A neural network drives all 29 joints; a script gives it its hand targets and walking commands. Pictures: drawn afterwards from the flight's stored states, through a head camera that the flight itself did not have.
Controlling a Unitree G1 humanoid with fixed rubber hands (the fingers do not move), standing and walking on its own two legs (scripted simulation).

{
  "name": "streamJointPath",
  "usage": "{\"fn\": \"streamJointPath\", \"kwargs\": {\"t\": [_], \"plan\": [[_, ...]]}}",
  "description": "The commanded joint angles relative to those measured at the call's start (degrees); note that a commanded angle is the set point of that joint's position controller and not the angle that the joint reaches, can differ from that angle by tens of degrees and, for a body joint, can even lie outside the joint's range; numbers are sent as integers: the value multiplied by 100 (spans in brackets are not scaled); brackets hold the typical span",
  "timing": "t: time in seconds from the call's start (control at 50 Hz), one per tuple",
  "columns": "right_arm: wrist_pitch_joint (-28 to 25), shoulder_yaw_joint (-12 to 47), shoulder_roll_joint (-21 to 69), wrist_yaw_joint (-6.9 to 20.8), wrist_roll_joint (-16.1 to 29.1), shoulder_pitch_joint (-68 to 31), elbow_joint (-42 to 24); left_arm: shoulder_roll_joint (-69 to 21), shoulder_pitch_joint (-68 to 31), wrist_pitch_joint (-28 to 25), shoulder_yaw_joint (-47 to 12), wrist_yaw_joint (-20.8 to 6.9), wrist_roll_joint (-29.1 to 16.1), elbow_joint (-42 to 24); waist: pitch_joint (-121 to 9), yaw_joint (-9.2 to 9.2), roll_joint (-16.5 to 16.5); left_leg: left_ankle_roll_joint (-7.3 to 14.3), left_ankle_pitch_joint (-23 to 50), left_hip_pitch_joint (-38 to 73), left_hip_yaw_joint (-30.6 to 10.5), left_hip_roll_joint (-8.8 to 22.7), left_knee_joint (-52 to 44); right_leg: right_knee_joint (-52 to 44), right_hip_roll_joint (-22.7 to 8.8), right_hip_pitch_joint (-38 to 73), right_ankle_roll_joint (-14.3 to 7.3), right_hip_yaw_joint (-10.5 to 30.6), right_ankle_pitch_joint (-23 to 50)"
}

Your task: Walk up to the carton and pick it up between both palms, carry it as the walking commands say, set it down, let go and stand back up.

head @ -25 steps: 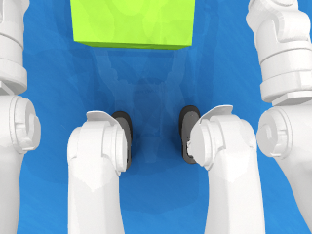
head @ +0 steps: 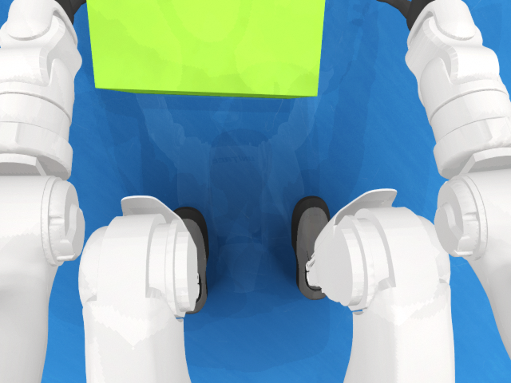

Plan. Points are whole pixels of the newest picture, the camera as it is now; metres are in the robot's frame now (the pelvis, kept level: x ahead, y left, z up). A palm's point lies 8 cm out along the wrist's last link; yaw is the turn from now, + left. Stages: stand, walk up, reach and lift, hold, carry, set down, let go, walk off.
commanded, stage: reach and lift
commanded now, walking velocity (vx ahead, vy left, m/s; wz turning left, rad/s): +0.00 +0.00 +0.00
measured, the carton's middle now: (212, 26) +0.52 +0.06 -0.26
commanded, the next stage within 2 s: none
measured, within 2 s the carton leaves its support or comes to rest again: leaves its support in 1.68 s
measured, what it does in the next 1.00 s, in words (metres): stands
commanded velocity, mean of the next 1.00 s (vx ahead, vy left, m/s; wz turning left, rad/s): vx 0.00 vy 0.00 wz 0.00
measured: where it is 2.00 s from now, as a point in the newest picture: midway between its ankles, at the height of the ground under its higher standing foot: (252, 269)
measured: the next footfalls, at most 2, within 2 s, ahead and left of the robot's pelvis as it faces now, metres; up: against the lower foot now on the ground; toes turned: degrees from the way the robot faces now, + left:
none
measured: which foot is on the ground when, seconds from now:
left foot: down 0.00-1.00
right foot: down 0.00-1.00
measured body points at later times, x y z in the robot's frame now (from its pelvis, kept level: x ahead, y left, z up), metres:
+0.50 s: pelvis +0.00 +0.00 +0.00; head +0.37 +0.04 +0.23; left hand +0.54 +0.23 -0.20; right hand +0.55 -0.17 -0.19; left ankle +0.10 +0.11 -0.31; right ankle +0.12 -0.12 -0.31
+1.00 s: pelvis +0.00 +0.00 +0.00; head +0.37 +0.04 +0.23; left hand +0.55 +0.22 -0.20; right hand +0.56 -0.13 -0.18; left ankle +0.10 +0.11 -0.31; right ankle +0.12 -0.12 -0.31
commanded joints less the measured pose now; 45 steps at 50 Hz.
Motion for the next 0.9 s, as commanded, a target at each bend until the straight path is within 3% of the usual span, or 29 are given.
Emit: {"fn": "streamJointPath", "kwargs": {"t": [0.0,0.04,0.16,0.22,0.28,0.3,0.4,0.42,0.46,0.7,0.74,0.78,0.8,0.88], "plan": [[-282,-180,-6,41,29,-1165,-482,815,-1793,-289,52,-22,17,-756,-7565,234,848,-164,2980,3661,-88,79,-1295,-814,-54,2625,107,-241,2251],[-298,-167,-3,27,36,-1103,-383,777,-1746,-280,-33,-11,-27,-665,-7563,156,880,-171,3074,3786,-123,101,-1275,-801,-67,2582,105,-270,2337],[-351,-117,-10,15,-4,-849,-182,690,-1487,-298,-102,20,-102,-576,-7458,176,774,-159,3091,3644,-153,56,-1252,-788,-58,2585,72,-256,2393],[-380,-160,-63,10,-20,-879,-167,628,-1526,-299,-234,37,-192,-576,-7479,57,731,-146,3158,3793,-221,55,-1275,-755,-62,2491,74,-296,2392],[-391,-112,24,37,88,-955,-197,494,-1572,-297,-355,50,-219,-661,-7485,84,829,-144,3102,3902,-249,55,-1355,-777,-77,2407,42,-319,2342],[-400,-78,-8,45,107,-1015,-232,502,-1589,-302,-323,61,-202,-700,-7518,168,876,-160,3099,3897,-211,39,-1300,-793,-62,2360,19,-282,2302],[-382,139,289,82,185,-1342,-243,299,-1837,-281,-519,38,-303,-553,-7237,209,614,-107,2746,3549,-185,34,-1366,-854,-69,2484,22,-228,2140],[-379,106,277,67,160,-1380,-242,231,-1875,-274,-583,29,-344,-514,-7201,120,555,-100,2635,3501,-197,28,-1392,-862,-71,2509,30,-253,2052],[-385,144,411,71,158,-1459,-177,114,-1976,-301,-633,28,-350,-519,-7174,133,618,-101,2609,3498,-199,13,-1382,-881,-53,2539,2,-210,2065],[-469,-275,575,-87,-314,-1273,403,-395,-2250,-333,-865,89,-408,-229,-7039,-277,772,-197,2526,3473,-236,-107,-1417,-883,26,2510,-71,-254,2124],[-504,-128,909,-22,-259,-1428,239,-700,-2352,-352,-992,48,-420,-318,-7166,-194,736,-189,2686,3617,-239,-148,-1424,-873,64,2482,-63,-285,2195],[-514,32,1330,43,-222,-1512,227,-1043,-2492,-365,-1129,-8,-479,-374,-7194,-228,708,-181,2808,3665,-219,-161,-1396,-869,88,2552,-74,-267,2312],[-505,89,1535,86,-195,-1566,185,-1208,-2511,-358,-1156,-39,-439,-387,-7194,-139,705,-173,2838,3629,-222,-176,-1419,-856,104,2506,-72,-271,2324],[-434,259,2739,393,-231,-1968,205,-2436,-2831,-289,-1430,-344,-442,-458,-6930,-175,710,-129,2650,3434,-196,-261,-1438,-842,199,2423,-117,-288,2199]]}}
